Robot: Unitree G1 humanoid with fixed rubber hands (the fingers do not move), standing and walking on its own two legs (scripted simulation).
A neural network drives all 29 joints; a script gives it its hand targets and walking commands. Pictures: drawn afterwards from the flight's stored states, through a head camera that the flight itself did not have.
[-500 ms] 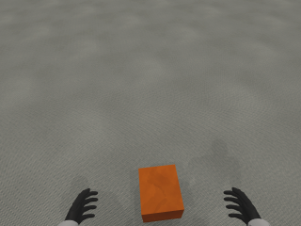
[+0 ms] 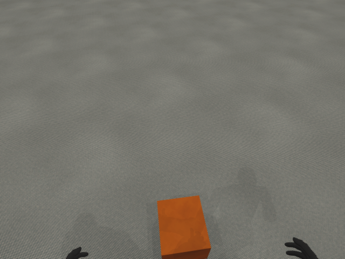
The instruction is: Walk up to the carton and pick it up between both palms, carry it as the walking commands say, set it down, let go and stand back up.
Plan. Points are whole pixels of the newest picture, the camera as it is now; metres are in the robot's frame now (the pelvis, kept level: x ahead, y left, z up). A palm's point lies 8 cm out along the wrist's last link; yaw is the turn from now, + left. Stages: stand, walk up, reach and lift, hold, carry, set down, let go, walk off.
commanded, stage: stand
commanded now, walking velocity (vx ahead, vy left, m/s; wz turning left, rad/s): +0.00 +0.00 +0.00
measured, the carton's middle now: (181, 229) +0.43 -0.01 -0.68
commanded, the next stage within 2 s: none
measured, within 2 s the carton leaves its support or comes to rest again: neither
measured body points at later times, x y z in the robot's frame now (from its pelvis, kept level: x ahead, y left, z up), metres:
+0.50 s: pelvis -0.01 +0.00 +0.00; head -0.01 +0.00 +0.45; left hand +0.10 +0.29 -0.12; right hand +0.09 -0.29 -0.11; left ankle -0.04 +0.12 -0.74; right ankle +0.00 -0.13 -0.74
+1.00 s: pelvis -0.02 -0.01 +0.01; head -0.03 -0.01 +0.46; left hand +0.07 +0.29 -0.12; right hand +0.06 -0.30 -0.11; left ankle -0.04 +0.12 -0.74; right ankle +0.00 -0.13 -0.74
